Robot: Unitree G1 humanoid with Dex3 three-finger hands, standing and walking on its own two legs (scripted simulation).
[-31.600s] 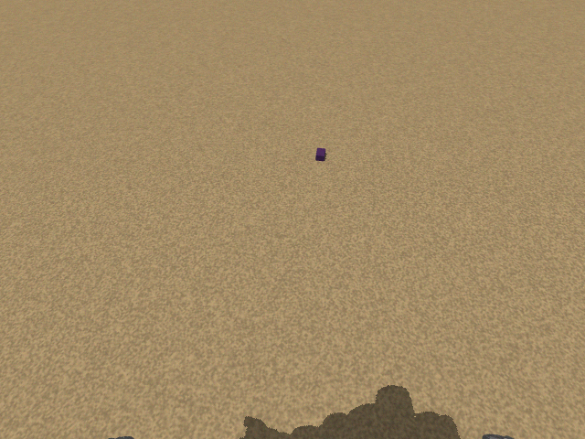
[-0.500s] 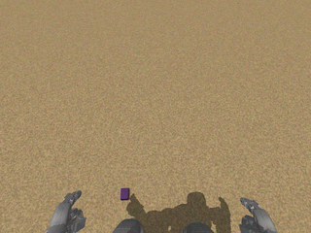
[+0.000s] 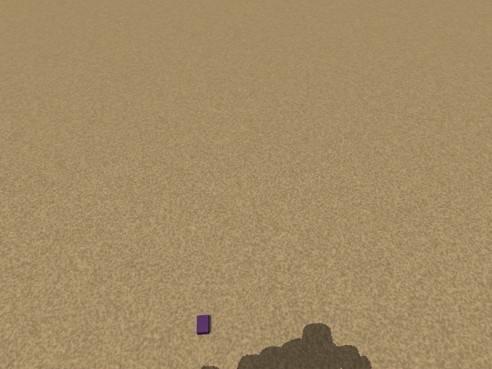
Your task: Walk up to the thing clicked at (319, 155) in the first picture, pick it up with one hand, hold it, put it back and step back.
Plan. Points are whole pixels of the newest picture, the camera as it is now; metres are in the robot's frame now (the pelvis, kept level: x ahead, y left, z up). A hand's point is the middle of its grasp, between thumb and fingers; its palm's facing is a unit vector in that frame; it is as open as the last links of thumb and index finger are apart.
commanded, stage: stand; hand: left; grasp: from above
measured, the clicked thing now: (203, 324) +0.38 +0.21 -0.76
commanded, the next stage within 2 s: step back in 1.84 s
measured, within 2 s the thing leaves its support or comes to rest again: neither
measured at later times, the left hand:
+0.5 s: hand out of the picture +0.04 +0.22 -0.16, palm faces +0.02 -0.95 -0.32, open 7.4 cm
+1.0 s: hand out of the picture +0.04 +0.17 -0.17, palm faces +0.00 -0.97 -0.22, open 7.4 cm
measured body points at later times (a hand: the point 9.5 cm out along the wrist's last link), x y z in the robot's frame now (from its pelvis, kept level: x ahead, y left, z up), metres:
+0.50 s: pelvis -0.01 -0.02 +0.00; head -0.01 -0.02 +0.45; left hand +0.04 +0.27 -0.14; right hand +0.04 -0.30 -0.14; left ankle +0.02 +0.11 -0.74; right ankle +0.01 -0.16 -0.74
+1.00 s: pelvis +0.01 -0.02 +0.01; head +0.01 -0.02 +0.45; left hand +0.04 +0.22 -0.15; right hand +0.03 -0.26 -0.15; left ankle +0.02 +0.11 -0.74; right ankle +0.01 -0.16 -0.74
